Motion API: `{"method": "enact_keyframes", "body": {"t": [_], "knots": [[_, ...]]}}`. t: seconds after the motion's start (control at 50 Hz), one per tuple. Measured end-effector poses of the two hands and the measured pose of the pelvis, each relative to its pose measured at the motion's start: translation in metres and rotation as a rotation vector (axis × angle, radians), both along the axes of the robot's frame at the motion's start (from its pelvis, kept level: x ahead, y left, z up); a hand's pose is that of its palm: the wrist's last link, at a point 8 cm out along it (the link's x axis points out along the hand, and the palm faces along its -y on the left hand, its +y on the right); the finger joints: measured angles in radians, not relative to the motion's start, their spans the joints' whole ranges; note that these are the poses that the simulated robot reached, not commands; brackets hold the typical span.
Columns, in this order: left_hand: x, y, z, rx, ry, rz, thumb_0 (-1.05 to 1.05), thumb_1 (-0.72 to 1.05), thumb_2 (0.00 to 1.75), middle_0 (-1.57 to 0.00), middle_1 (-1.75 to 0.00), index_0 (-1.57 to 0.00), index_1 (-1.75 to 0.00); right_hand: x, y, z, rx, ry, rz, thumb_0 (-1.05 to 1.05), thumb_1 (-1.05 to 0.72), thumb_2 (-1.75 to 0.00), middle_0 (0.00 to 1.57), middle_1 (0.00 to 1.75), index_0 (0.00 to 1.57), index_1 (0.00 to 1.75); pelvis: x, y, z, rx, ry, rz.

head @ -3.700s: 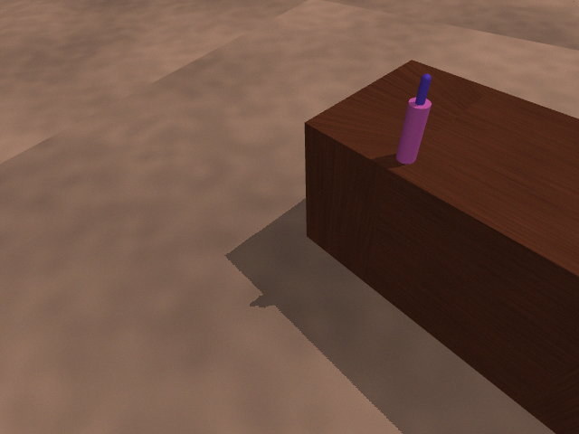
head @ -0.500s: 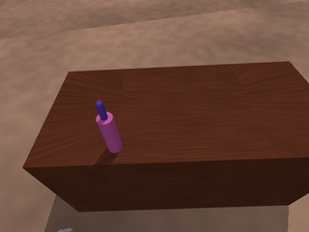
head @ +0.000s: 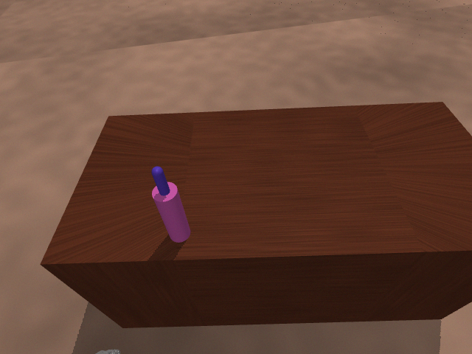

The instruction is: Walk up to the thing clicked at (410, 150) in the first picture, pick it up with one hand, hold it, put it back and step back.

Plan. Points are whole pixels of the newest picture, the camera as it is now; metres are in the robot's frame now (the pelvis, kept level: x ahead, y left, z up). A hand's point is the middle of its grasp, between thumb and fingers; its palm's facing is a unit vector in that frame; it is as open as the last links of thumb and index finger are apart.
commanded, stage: walk up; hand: left
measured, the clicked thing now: (169, 205) +0.43 +0.20 -0.05
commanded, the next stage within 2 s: stand in 0.32 s
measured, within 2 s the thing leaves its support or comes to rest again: neither
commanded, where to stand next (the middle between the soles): +0.05 -0.02 m, yaw +2 degrees
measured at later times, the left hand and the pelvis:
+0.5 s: hand out of the picture +0.09 +0.26 -0.15, palm faces +0.01 -0.94 -0.33, open 7.4 cm; pelvis +0.00 +0.01 +0.00, yaw +0 degrees
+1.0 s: hand out of the picture +0.06 +0.27 -0.15, palm faces -0.01 -0.94 -0.34, open 7.4 cm; pelvis -0.01 +0.02 +0.01, yaw +1 degrees
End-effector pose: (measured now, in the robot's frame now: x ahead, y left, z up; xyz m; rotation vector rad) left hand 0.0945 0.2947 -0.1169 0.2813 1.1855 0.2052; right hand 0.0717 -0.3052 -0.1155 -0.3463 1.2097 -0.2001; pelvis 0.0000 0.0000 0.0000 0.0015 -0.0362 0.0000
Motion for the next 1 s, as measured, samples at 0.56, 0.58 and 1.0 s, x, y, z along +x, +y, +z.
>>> {"method": "enact_keyframes", "body": {"t": [0.56,0.58,1.0], "knots": [[-0.016,0.016,0.003,0.016,0.026,0.004,0.01,0.91,0.90,-0.21,-0.30,-0.20,-0.30,0.018,0.023,0.004,0.029,-0.021,0.001,0.01,-0.90,-0.90,0.20,0.30,0.20,0.30,0.001,0.014,0.005,-0.005,-0.014,0.004],[-0.017,0.016,0.003,0.018,0.026,0.004,0.01,0.91,0.90,-0.21,-0.30,-0.20,-0.30,0.017,0.024,0.003,0.030,-0.019,0.001,0.01,-0.90,-0.90,0.20,0.30,0.20,0.30,0.000,0.014,0.005,-0.005,-0.014,0.005],[-0.041,0.024,0.000,0.021,0.067,0.003,0.01,0.91,0.90,-0.21,-0.30,-0.20,-0.30,-0.009,0.026,0.001,0.027,0.041,-0.015,0.01,-0.90,-0.90,0.20,0.30,0.20,0.30,-0.005,0.019,0.005,-0.005,-0.010,0.014]]}}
